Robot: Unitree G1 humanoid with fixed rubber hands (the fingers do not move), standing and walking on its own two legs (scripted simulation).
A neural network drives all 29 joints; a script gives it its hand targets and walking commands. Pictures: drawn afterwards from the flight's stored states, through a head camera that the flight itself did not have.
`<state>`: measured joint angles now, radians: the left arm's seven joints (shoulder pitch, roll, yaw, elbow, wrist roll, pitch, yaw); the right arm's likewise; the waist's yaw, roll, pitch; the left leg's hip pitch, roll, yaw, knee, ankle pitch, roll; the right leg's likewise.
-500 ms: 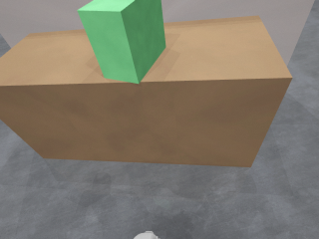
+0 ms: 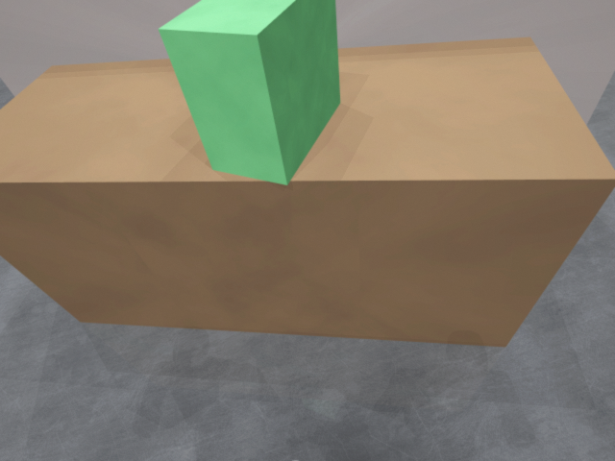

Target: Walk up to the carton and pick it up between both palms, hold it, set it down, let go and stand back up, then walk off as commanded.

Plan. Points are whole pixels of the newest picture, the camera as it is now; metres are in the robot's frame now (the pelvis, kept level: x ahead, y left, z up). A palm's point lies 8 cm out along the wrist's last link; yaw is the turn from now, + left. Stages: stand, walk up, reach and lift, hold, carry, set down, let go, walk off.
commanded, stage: walk up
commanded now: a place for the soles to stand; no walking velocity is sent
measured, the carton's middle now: (269, 74) +0.81 +0.13 +0.12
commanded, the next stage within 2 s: none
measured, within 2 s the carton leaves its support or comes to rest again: neither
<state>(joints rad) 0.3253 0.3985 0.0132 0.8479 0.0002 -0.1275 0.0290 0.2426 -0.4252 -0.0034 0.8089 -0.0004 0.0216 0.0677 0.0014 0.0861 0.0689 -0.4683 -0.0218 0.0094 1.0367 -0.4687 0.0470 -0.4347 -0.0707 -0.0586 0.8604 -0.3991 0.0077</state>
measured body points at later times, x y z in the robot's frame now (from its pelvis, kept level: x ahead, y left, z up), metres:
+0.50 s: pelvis +0.07 +0.09 +0.00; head +0.09 +0.07 +0.45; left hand +0.13 +0.42 -0.09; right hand +0.17 -0.21 -0.13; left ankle +0.10 +0.17 -0.70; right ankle +0.09 -0.05 -0.66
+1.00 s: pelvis +0.11 +0.17 -0.01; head +0.14 +0.16 +0.43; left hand +0.16 +0.50 -0.12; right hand +0.21 -0.13 -0.13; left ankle +0.17 +0.26 -0.70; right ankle +0.12 +0.00 -0.66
